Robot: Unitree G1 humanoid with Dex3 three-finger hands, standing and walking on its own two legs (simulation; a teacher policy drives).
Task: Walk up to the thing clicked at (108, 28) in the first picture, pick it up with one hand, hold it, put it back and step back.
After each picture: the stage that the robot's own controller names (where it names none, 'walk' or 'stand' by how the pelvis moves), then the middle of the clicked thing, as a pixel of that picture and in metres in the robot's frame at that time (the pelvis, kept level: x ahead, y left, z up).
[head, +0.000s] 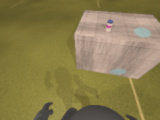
stand; (109, 25) +1.01 -0.16 +0.02
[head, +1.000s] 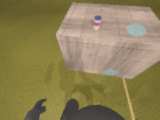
walk; (97, 22) +0.86 +0.03 +0.05
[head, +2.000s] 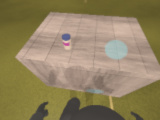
stand; (67, 41) +0.55 +0.24 +0.06
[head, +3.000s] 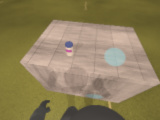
stand; (69, 48) +0.54 +0.22 +0.02
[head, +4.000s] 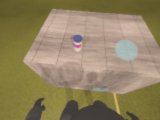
stand; (77, 43) +0.53 +0.13 +0.04
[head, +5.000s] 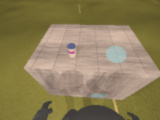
stand; (71, 50) +0.54 +0.20 +0.02
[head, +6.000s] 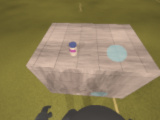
stand; (73, 49) +0.56 +0.19 +0.02
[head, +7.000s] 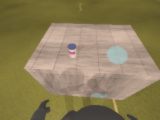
stand; (72, 50) +0.53 +0.19 +0.02
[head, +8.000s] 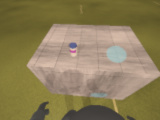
stand; (73, 49) +0.56 +0.20 +0.02
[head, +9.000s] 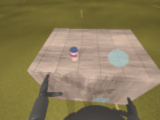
rise first; (74, 53) +0.53 +0.19 +0.02
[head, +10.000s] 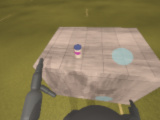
go down; (78, 51) +0.55 +0.18 +0.03
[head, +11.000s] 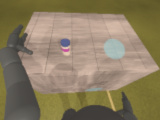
go down; (65, 47) +0.51 +0.17 +0.04
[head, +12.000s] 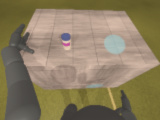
approach; (66, 41) +0.55 +0.17 +0.05
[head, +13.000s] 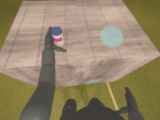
close; (58, 36) +0.55 +0.19 +0.09
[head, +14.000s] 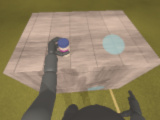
lift; (64, 48) +0.46 +0.16 +0.11
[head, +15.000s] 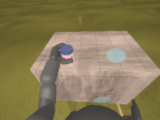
lift; (68, 56) +0.32 +0.15 +0.22
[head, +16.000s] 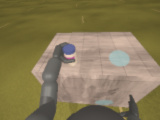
hold; (70, 55) +0.32 +0.14 +0.22
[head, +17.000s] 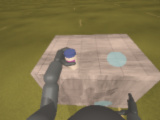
hold; (71, 59) +0.32 +0.13 +0.20
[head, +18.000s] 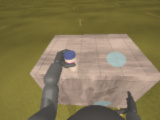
hold; (71, 61) +0.32 +0.14 +0.19
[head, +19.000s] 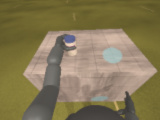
crouch; (71, 45) +0.42 +0.13 +0.22
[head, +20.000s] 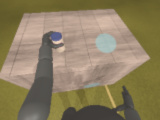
lower; (58, 42) +0.50 +0.17 +0.11
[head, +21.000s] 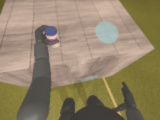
lower; (52, 37) +0.52 +0.18 +0.10
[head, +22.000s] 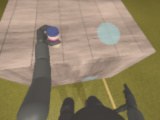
lower; (54, 38) +0.52 +0.19 +0.09
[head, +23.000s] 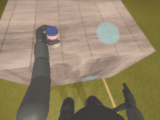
lower; (53, 37) +0.52 +0.19 +0.09
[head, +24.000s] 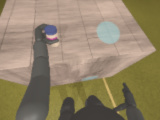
rest; (52, 36) +0.52 +0.19 +0.10
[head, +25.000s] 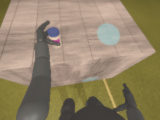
withdraw; (55, 38) +0.52 +0.18 +0.09
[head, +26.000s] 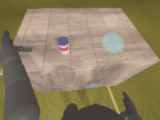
sink last; (64, 46) +0.49 +0.17 +0.07
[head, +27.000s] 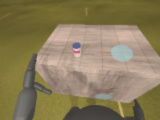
stand; (77, 50) +0.54 +0.18 +0.05
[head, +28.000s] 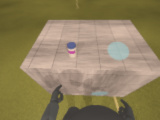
stand; (72, 50) +0.51 +0.17 +0.05
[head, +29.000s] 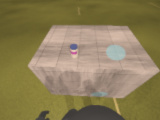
stand; (74, 51) +0.55 +0.18 +0.02
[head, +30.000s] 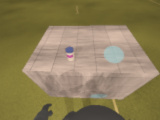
stand; (70, 54) +0.51 +0.20 +0.02
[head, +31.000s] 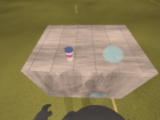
stand; (69, 53) +0.51 +0.21 +0.02
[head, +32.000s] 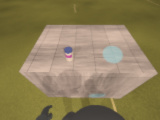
stand; (69, 54) +0.50 +0.20 +0.02
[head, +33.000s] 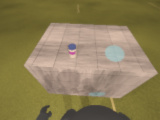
stand; (72, 51) +0.53 +0.20 +0.02
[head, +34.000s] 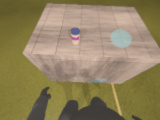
walk; (75, 36) +0.59 +0.16 +0.05
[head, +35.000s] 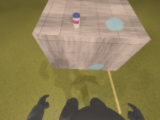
walk; (76, 20) +0.81 +0.21 +0.04
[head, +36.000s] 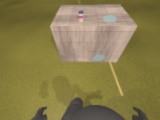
stand; (81, 16) +1.14 +0.26 +0.05
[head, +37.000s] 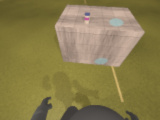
stand; (87, 18) +1.12 +0.14 +0.04
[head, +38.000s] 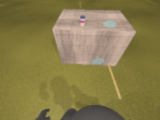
stand; (82, 20) +1.16 +0.16 +0.02
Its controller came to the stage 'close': yes
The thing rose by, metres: 0.21
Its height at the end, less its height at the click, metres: +0.00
